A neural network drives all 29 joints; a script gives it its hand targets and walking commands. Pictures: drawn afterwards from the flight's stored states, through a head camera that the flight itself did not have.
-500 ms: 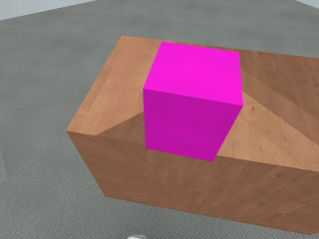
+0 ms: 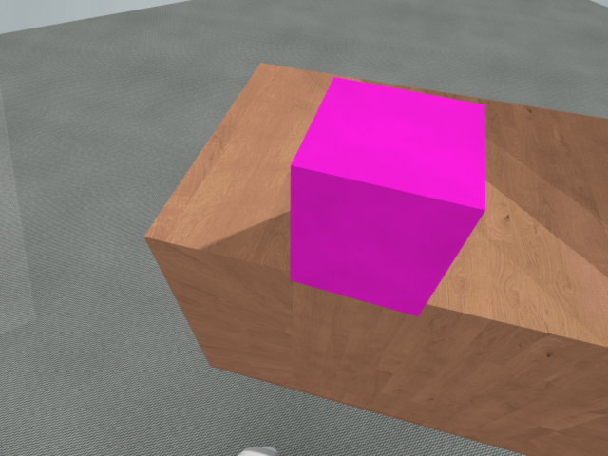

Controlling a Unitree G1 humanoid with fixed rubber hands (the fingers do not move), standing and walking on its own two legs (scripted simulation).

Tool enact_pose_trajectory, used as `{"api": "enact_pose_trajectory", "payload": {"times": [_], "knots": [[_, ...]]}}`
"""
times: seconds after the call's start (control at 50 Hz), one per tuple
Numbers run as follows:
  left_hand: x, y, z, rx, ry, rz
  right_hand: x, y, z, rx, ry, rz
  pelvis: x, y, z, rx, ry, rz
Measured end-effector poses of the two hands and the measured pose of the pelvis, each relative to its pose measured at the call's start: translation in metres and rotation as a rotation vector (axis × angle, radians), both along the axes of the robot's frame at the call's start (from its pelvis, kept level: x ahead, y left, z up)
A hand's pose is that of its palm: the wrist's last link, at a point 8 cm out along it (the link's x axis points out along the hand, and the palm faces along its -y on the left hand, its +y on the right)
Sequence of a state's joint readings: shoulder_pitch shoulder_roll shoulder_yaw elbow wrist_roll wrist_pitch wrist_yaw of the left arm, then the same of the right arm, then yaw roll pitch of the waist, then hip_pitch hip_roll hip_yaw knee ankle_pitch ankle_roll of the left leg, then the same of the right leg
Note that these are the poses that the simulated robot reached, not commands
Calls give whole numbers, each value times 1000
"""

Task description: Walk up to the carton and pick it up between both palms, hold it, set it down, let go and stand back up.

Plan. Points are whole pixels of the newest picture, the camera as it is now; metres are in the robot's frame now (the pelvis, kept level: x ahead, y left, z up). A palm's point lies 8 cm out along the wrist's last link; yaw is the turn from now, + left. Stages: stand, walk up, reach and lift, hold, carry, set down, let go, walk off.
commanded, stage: walk up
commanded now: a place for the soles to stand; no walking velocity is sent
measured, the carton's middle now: (377, 201) +0.45 -0.10 +0.07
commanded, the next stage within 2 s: reach and lift in 1.26 s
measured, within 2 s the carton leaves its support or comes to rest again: neither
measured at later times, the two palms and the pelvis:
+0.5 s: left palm out of the picture +0.00 +0.22 -0.13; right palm out of the picture +0.06 -0.27 -0.12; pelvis +0.00 -0.02 +0.01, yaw -1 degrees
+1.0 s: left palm out of the picture +0.02 +0.24 -0.13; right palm out of the picture +0.04 -0.25 -0.12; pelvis +0.00 -0.01 +0.01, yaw -4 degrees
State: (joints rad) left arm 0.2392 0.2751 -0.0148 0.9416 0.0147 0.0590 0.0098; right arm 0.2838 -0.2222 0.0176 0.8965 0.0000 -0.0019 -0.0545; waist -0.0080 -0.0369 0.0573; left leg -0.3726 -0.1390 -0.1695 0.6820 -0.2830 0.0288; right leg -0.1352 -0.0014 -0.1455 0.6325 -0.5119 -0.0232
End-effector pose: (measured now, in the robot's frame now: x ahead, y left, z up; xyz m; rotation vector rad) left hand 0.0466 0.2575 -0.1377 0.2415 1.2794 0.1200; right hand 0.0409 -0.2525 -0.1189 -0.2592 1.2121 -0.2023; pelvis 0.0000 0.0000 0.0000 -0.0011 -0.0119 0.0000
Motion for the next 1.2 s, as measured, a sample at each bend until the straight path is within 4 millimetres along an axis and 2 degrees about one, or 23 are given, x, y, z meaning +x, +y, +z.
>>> {"api": "enact_pose_trajectory", "payload": {"times": [0.08,0.16,0.24,0.36,0.5,0.68,0.92,1.2], "knots": [[-18,-14,13,2,14,19,-1,-4,-1,23,40,34,0,-6,9,-11,10,12],[-39,-16,19,15,60,46,12,-3,-4,43,10,53,2,-10,12,-3,-4,8],[-47,-15,19,29,69,70,27,-4,-3,47,-37,62,2,-16,10,-4,-20,6],[-47,-23,11,10,67,71,35,-8,1,30,-62,60,3,-22,8,-10,-31,-6],[-44,-33,3,-18,85,42,21,-16,3,7,-21,35,2,-24,8,-13,-28,-23],[-36,-24,5,3,93,16,0,-17,-1,3,35,-8,2,-21,8,-16,-22,-44],[-23,-16,9,12,67,-3,0,-2,-4,31,20,-27,5,-13,9,-14,-24,-66],[-34,-17,8,-3,102,-19,-13,0,-1,33,42,-50,3,-9,12,-9,-21,-83]]}}
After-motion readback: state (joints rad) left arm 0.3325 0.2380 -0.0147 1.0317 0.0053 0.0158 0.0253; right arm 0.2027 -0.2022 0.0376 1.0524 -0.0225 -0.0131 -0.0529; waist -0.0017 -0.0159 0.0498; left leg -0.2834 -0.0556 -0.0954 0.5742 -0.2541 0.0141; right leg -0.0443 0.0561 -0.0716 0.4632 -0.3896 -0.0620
